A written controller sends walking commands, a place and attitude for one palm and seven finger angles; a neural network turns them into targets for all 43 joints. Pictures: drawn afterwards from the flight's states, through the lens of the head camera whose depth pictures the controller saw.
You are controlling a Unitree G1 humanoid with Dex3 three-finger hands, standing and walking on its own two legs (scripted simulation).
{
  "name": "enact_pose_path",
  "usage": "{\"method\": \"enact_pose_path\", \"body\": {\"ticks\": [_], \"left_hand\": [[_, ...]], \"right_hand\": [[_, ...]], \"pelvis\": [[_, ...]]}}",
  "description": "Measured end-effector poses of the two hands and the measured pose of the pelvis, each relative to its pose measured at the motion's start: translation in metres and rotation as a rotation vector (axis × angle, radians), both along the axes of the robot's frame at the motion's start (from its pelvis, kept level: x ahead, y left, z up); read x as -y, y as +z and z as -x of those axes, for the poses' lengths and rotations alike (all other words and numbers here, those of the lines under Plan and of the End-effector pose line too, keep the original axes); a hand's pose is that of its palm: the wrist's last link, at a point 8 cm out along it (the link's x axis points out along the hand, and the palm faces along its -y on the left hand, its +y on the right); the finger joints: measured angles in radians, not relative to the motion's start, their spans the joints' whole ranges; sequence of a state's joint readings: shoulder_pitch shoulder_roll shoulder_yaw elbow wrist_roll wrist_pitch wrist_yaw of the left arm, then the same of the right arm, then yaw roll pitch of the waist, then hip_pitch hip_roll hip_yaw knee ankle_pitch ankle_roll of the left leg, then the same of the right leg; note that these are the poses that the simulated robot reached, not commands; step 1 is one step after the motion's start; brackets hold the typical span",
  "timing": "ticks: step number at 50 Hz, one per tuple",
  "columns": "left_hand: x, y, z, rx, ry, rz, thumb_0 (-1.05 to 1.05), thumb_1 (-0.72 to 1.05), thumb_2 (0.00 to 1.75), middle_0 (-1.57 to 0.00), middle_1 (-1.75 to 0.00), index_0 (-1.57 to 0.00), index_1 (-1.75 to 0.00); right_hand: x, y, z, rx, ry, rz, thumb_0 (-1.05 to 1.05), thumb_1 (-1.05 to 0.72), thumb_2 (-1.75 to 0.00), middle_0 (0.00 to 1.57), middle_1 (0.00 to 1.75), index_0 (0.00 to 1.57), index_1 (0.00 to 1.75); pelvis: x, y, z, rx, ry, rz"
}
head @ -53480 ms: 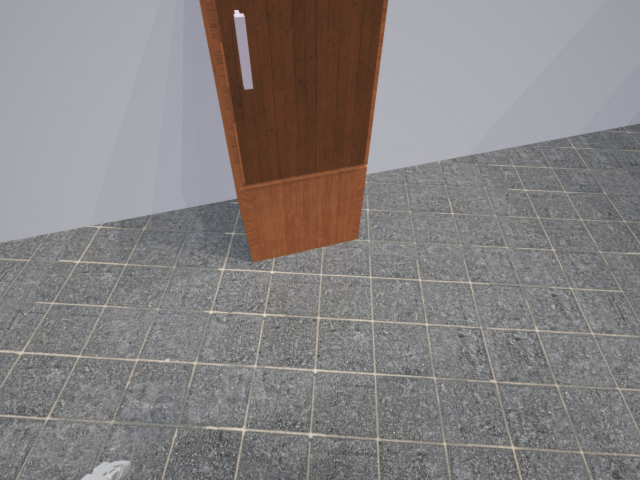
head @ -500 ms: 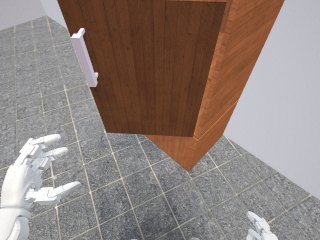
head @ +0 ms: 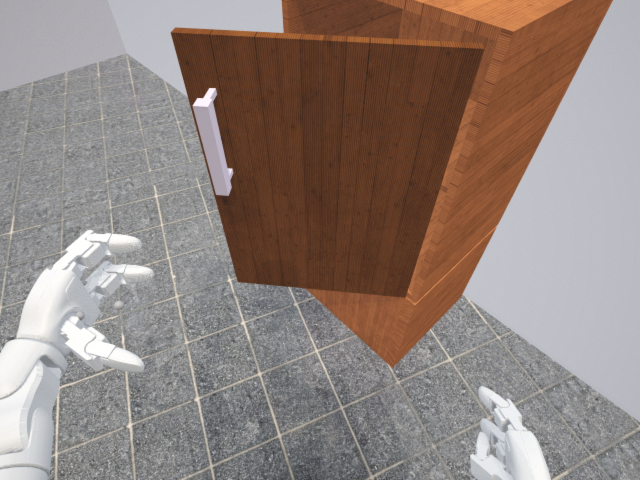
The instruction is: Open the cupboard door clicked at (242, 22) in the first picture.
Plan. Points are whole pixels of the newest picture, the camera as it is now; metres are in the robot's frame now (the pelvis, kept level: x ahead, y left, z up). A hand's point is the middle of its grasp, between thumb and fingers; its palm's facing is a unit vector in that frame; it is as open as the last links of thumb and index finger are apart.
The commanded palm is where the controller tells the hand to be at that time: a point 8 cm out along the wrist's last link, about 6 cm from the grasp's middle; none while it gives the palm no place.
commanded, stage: raise the hand with hooked fingers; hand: left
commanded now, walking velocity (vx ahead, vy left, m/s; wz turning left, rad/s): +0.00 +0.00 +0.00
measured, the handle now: (217, 144) +0.57 +0.23 +0.10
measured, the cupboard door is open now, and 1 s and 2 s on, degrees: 41 41 41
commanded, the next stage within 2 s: move the hooked fingers beside the handle in 0.66 s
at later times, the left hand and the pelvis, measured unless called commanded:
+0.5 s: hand (113, 273) +0.30 +0.27 +0.12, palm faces +0.05 -1.00 -0.03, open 14.0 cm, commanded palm +0.27 +0.31 +0.13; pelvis +0.00 -0.01 +0.01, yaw -1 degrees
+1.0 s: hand (134, 253) +0.32 +0.25 +0.13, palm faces +0.05 -1.00 -0.05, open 14.0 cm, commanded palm +0.30 +0.30 +0.12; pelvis +0.00 -0.03 +0.01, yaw +0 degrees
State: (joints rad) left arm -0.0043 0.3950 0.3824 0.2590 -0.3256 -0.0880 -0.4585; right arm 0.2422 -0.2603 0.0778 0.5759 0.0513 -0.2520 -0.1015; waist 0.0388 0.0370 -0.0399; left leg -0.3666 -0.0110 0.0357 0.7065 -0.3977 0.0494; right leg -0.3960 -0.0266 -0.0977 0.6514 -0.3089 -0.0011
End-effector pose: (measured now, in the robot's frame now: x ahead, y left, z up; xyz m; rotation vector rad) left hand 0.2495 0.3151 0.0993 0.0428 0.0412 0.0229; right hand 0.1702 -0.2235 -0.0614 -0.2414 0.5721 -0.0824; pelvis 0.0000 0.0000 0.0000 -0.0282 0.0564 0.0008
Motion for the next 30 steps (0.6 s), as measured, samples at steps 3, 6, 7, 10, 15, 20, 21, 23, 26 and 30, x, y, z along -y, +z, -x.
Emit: {"method": "enact_pose_path", "body": {"ticks": [3,6,7,10,15,20,21,23,26,30], "left_hand": [[-0.008,0.011,-0.005,0.041,0.021,-0.008,-0.01,-0.49,0.3,-0.3,-1.19,-0.3,-1.19],[-0.016,0.026,-0.012,0.088,0.037,-0.017,-0.01,-0.49,0.3,-0.3,-1.2,-0.3,-1.2],[-0.018,0.03,-0.014,0.095,0.037,-0.017,-0.01,-0.5,0.3,-0.3,-1.2,-0.3,-1.2],[-0.022,0.037,-0.024,0.082,0.024,-0.014,-0.01,-0.5,0.3,-0.3,-1.2,-0.3,-1.2],[-0.018,0.032,-0.033,0.015,-0.017,-0.003,-0.01,-0.5,0.3,-0.3,-1.2,-0.3,-1.2],[-0.008,0.025,-0.029,0.021,-0.016,0.011,-0.01,-0.5,0.3,-0.3,-1.2,-0.3,-1.2],[-0.008,0.025,-0.027,0.029,-0.007,0.013,-0.01,-0.5,0.3,-0.3,-1.2,-0.3,-1.2],[-0.007,0.025,-0.025,0.044,0.012,0.013,-0.01,-0.5,0.3,-0.3,-1.2,-0.3,-1.2],[-0.005,0.027,-0.022,0.056,0.03,0.004,-0.01,-0.5,0.3,-0.3,-1.2,-0.3,-1.2],[-0.001,0.028,-0.021,0.047,0.021,0.0,-0.01,-0.5,0.3,-0.3,-1.2,-0.3,-1.2]], "right_hand": [[-0.002,-0.001,0.004,-0.026,0.002,0.007,0.01,-0.9,-0.9,0.21,0.3,0.21,0.31],[-0.001,-0.002,0.009,-0.048,-0.005,0.013,0.01,-0.9,-0.9,0.21,0.3,0.21,0.31],[0.0,-0.002,0.011,-0.055,-0.009,0.015,0.01,-0.9,-0.9,0.21,0.3,0.21,0.31],[0.004,-0.004,0.016,-0.074,-0.026,0.018,0.01,-0.9,-0.9,0.21,0.3,0.21,0.31],[0.014,-0.004,0.024,-0.087,-0.053,0.018,0.01,-0.9,-0.9,0.21,0.3,0.21,0.31],[0.022,-0.002,0.028,-0.092,-0.06,0.025,0.01,-0.9,-0.9,0.21,0.3,0.21,0.3],[0.023,-0.002,0.028,-0.093,-0.06,0.027,0.01,-0.9,-0.9,0.21,0.3,0.21,0.3],[0.025,-0.001,0.028,-0.094,-0.058,0.031,0.01,-0.9,-0.9,0.21,0.3,0.21,0.3],[0.027,-0.001,0.027,-0.091,-0.055,0.033,0.01,-0.9,-0.9,0.21,0.3,0.21,0.3],[0.029,-0.001,0.024,-0.079,-0.056,0.026,0.01,-0.9,-0.9,0.21,0.3,0.21,0.3]], "pelvis": [[0.0,0.002,-0.001,0.005,0.0,0.0],[-0.001,0.004,-0.002,0.012,0.002,0.001],[-0.001,0.005,-0.002,0.014,0.002,0.001],[-0.001,0.006,-0.002,0.016,0.003,0.0],[-0.001,0.008,-0.003,0.008,-0.005,-0.005],[0.002,0.009,-0.003,0.006,-0.016,-0.01],[0.003,0.009,-0.003,0.007,-0.016,-0.011],[0.005,0.009,-0.002,0.011,-0.016,-0.011],[0.008,0.009,-0.002,0.017,-0.012,-0.012],[0.012,0.009,0.0,0.021,-0.008,-0.013]]}}
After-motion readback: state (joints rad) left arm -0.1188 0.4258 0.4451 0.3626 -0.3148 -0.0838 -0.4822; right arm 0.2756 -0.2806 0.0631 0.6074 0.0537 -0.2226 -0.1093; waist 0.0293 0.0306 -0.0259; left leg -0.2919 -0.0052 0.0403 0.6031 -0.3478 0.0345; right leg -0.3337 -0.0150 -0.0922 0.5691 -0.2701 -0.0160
